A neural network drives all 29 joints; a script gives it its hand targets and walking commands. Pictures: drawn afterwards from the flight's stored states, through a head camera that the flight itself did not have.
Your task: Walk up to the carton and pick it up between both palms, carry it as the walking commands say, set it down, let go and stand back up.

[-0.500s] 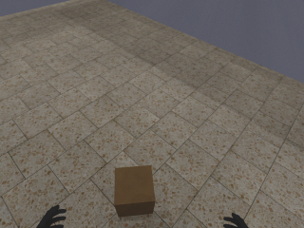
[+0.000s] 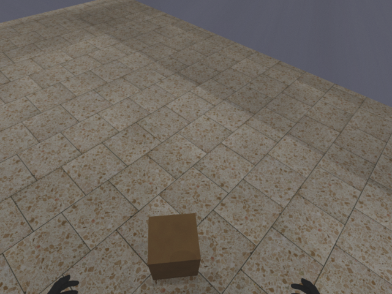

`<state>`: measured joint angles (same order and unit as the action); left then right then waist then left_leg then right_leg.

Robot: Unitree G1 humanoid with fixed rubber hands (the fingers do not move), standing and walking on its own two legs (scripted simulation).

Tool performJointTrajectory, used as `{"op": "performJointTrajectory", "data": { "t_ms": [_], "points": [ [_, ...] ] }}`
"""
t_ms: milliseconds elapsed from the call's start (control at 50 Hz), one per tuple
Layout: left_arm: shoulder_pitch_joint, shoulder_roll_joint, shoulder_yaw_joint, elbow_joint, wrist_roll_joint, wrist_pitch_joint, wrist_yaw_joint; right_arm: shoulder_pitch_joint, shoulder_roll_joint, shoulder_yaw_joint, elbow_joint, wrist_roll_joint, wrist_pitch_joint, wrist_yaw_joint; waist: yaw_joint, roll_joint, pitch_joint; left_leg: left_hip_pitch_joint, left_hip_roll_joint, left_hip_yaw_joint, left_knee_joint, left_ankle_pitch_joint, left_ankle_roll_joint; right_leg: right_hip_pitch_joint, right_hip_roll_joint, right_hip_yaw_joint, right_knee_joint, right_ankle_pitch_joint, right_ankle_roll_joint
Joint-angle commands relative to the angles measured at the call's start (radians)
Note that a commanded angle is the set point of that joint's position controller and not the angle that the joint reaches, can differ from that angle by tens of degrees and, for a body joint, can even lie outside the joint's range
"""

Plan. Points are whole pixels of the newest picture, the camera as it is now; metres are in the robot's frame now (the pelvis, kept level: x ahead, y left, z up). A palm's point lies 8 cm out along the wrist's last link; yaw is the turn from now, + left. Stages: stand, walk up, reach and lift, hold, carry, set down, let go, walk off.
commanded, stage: stand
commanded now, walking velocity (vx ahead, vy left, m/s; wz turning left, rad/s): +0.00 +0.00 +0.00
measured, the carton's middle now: (173, 247) +0.44 +0.10 -0.64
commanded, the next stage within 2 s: none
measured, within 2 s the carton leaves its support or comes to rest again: neither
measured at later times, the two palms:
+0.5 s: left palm out of the picture +0.08 +0.30 -0.09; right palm out of the picture +0.12 -0.25 -0.10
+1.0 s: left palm out of the picture +0.05 +0.31 -0.09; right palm out of the picture +0.09 -0.25 -0.10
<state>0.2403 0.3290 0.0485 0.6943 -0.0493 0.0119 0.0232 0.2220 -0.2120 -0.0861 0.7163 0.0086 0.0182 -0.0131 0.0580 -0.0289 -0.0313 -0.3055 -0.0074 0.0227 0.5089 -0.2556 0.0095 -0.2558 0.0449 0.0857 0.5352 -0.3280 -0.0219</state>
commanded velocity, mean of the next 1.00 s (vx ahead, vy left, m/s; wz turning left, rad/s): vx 0.00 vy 0.00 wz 0.00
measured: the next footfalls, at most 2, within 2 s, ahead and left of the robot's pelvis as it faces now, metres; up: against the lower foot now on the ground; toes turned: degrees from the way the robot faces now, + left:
none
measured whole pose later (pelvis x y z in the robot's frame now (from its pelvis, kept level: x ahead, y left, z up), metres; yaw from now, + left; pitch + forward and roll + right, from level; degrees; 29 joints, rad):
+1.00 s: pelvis -0.03 +0.00 +0.00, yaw +0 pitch +1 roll +0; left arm 0.24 0.37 0.05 0.82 -0.05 -0.03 0.02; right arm 0.22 -0.24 -0.09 0.80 0.01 -0.01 -0.01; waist 0.06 -0.01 -0.03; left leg -0.31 -0.01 0.02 0.51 -0.22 0.01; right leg -0.26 0.04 0.09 0.54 -0.29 -0.01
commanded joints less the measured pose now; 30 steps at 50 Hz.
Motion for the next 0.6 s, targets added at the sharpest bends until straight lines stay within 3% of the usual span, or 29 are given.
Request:
{"op": "performJointTrajectory", "data": {
  "t_ms": [0, 20, 40, 60, 80, 120, 160, 180, 200, 220, 240, 260, 280, 320, 340, 360, 400, 420, 440, 460, 480, 500, 520, 540, 560, 580],
  "points": [
    [-0.029, 0.132, 0.034, -0.04, 0.116, -0.04, 0.01, -0.017, -0.249, -0.028, -0.01, -0.073, -0.04, -0.006, -0.08, 0.031, -0.056, 0.171, 0.088, -0.116, -0.062, 0.159, 0.019, 0.015, -0.102, 0.061, -0.101, 0.219, -0.016],
    [0.008, 0.149, 0.033, -0.022, 0.115, -0.036, 0.012, -0.015, -0.252, -0.028, -0.01, -0.082, -0.042, -0.011, -0.059, 0.075, -0.057, 0.146, 0.106, -0.151, -0.066, 0.137, 0.035, 0.033, -0.098, 0.068, -0.097, 0.174, -0.019],
    [0.004, 0.161, 0.039, -0.029, 0.114, -0.038, 0.016, -0.034, -0.263, -0.035, -0.014, -0.084, -0.041, -0.013, -0.067, 0.057, -0.039, 0.146, 0.096, -0.112, -0.063, 0.109, 0.024, 0.0, -0.102, 0.072, -0.109, 0.175, -0.017],
    [0.006, 0.175, 0.043, -0.01, 0.113, -0.047, 0.012, -0.026, -0.236, -0.028, -0.004, -0.076, -0.045, -0.008, -0.067, 0.039, -0.027, 0.152, 0.088, -0.136, -0.071, 0.135, 0.025, -0.011, -0.103, 0.071, -0.106, 0.144, -0.017],
    [-0.005, 0.158, 0.034, -0.006, 0.124, -0.051, 0.016, -0.028, -0.246, -0.033, -0.012, -0.082, -0.045, -0.003, -0.066, 0.066, -0.055, 0.144, 0.087, -0.119, -0.064, 0.146, 0.022, 0.045, -0.092, 0.072, -0.118, 0.154, -0.011],
    [-0.027, 0.142, 0.03, -0.022, 0.108, -0.043, 0.005, -0.041, -0.235, -0.033, -0.007, -0.069, -0.045, -0.008, -0.07, 0.072, -0.124, 0.182, 0.092, -0.094, -0.019, 0.276, 0.032, 0.075, -0.106, 0.051, -0.077, 0.288, -0.022],
    [-0.029, 0.187, 0.041, -0.005, 0.104, -0.047, 0.004, -0.031, -0.231, -0.036, -0.015, -0.063, -0.044, -0.003, -0.062, 0.01, -0.102, 0.163, 0.084, -0.093, -0.026, 0.288, 0.025, 0.09, -0.115, 0.056, -0.082, 0.369, -0.012],
    [0.006, 0.161, 0.038, 0.0, 0.104, -0.048, 0.005, -0.043, -0.252, -0.031, 0.002, -0.073, -0.044, -0.003, -0.05, 0.05, -0.13, 0.184, 0.093, -0.106, -0.047, 0.302, 0.035, 0.115, -0.118, 0.045, -0.074, 0.366, -0.017],
    [0.01, 0.156, 0.025, 0.017, 0.104, -0.056, 0.005, -0.057, -0.234, -0.033, -0.035, -0.063, -0.048, -0.005, -0.052, 0.019, -0.104, 0.176, 0.086, -0.1, -0.03, 0.305, 0.035, 0.093, -0.113, 0.026, -0.062, 0.363, -0.011],
    [-0.02, 0.157, 0.034, 0.004, 0.105, -0.052, 0.008, -0.042, -0.257, -0.041, -0.017, -0.068, -0.048, -0.014, -0.068, 0.053, -0.112, 0.189, 0.088, -0.089, -0.009, 0.323, 0.037, 0.079, -0.12, 0.06, -0.078, 0.401, -0.024],
    [0.002, 0.151, 0.023, 0.015, 0.101, -0.051, 0.005, -0.017, -0.251, -0.029, 0.013, -0.065, -0.047, -0.008, -0.044, 0.002, -0.114, 0.191, 0.091, -0.112, -0.03, 0.279, 0.039, 0.092, -0.122, 0.075, -0.078, 0.35, -0.027],
    [0.002, 0.176, 0.027, 0.029, 0.104, -0.041, 0.009, -0.046, -0.249, -0.03, 0.007, -0.07, -0.049, -0.008, -0.048, 0.035, -0.089, 0.175, 0.094, -0.101, -0.049, 0.262, 0.043, 0.099, -0.121, 0.053, -0.081, 0.33, -0.028],
    [0.026, 0.167, 0.037, 0.018, 0.092, -0.044, 0.013, -0.049, -0.254, -0.028, -0.001, -0.067, -0.055, -0.009, -0.031, 0.08, -0.13, 0.192, 0.102, -0.117, -0.039, 0.263, 0.044, 0.104, -0.125, 0.079, -0.092, 0.314, -0.037],
    [-0.011, 0.177, 0.041, 0.03, 0.111, -0.051, 0.009, -0.015, -0.244, -0.023, 0.005, -0.062, -0.051, -0.011, -0.049, 0.108, -0.087, 0.17, 0.097, -0.111, -0.048, 0.299, 0.031, 0.083, -0.121, 0.081, -0.092, 0.295, -0.037],
    [-0.017, 0.187, 0.038, 0.013, 0.119, -0.056, 0.009, -0.012, -0.244, -0.03, 0.004, -0.055, -0.044, -0.012, -0.061, 0.018, -0.107, 0.18, 0.093, -0.12, -0.049, 0.259, 0.035, 0.099, -0.116, 0.067, -0.077, 0.315, -0.03],
    [-0.038, 0.2, 0.044, 0.019, 0.109, -0.05, 0.007, -0.056, -0.245, -0.028, 0.013, -0.058, -0.046, -0.004, -0.052, 0.094, -0.099, 0.185, 0.093, -0.114, -0.06, 0.249, 0.039, 0.068, -0.116, 0.076, -0.094, 0.288, -0.027],
    [-0.014, 0.156, 0.027, 0.036, 0.105, -0.051, 0.009, -0.072, -0.258, -0.036, -0.001, -0.067, -0.05, -0.013, -0.04, 0.046, -0.032, 0.145, 0.091, -0.114, -0.073, 0.178, 0.037, 0.044, -0.112, 0.074, -0.093, 0.235, -0.038],
    [0.012, 0.176, 0.027, 0.051, 0.104, -0.058, 0.008, -0.047, -0.261, -0.033, 0.004, -0.068, -0.053, -0.011, -0.039, 0.069, -0.12, 0.178, 0.097, -0.115, -0.058, 0.265, 0.044, 0.105, -0.123, 0.08, -0.087, 0.288, -0.035],
    [-0.009, 0.158, 0.029, 0.036, 0.109, -0.056, 0.001, -0.101, -0.254, -0.033, -0.007, -0.064, -0.057, -0.01, -0.044, 0.04, -0.113, 0.191, 0.099, -0.109, -0.035, 0.277, 0.04, 0.064, -0.113, 0.061, -0.082, 0.279, -0.036],
    [-0.034, 0.156, 0.032, 0.036, 0.103, -0.053, -0.008, -0.048, -0.254, -0.032, -0.011, -0.054, -0.062, -0.007, -0.062, 0.119, -0.127, 0.201, 0.095, -0.101, -0.034, 0.316, 0.035, 0.078, -0.109, 0.059, -0.078, 0.304, -0.038],
    [0.0, 0.179, 0.034, 0.044, 0.099, -0.055, 0.0, -0.074, -0.243, -0.031, 0.013, -0.063, -0.063, -0.008, -0.028, 0.083, -0.124, 0.179, 0.094, -0.108, -0.046, 0.306, 0.034, 0.105, -0.117, 0.07, -0.078, 0.334, -0.034],
    [0.014, 0.204, 0.044, 0.057, 0.1, -0.06, 0.0, -0.032, -0.238, -0.025, 0.026, -0.054, -0.061, -0.008, -0.059, 0.073, -0.103, 0.198, 0.089, -0.115, -0.048, 0.261, 0.033, 0.079, -0.122, 0.072, -0.079, 0.309, -0.029],
    [-0.039, 0.174, 0.029, 0.045, 0.108, -0.055, -0.002, -0.052, -0.236, -0.026, 0.015, -0.069, -0.062, -0.012, -0.067, 0.087, -0.076, 0.192, 0.095, -0.108, -0.048, 0.234, 0.045, 0.046, -0.122, 0.067, -0.108, 0.278, -0.029],
    [-0.008, 0.185, 0.037, 0.051, 0.104, -0.044, 0.004, -0.097, -0.259, -0.025, 0.01, -0.067, -0.059, -0.005, -0.038, 0.075, -0.046, 0.156, 0.104, -0.128, -0.07, 0.151, 0.046, 0.03, -0.11, 0.092, -0.121, 0.219, -0.025],
    [-0.001, 0.201, 0.045, 0.075, 0.112, -0.044, 0.006, -0.076, -0.238, -0.024, 0.007, -0.062, -0.059, -0.011, -0.05, 0.01, -0.002, 0.143, 0.097, -0.12, -0.086, 0.14, 0.032, 0.018, -0.116, 0.078, -0.125, 0.169, -0.028],
    [0.016, 0.184, 0.03, 0.065, 0.112, -0.05, 0.004, 0.0, -0.272, -0.027, 0.041, -0.06, -0.057, -0.012, -0.057, 0.008, -0.084, 0.19, 0.102, -0.126, -0.07, 0.139, 0.044, 0.048, -0.126, 0.105, -0.146, 0.169, -0.039]
  ]
}}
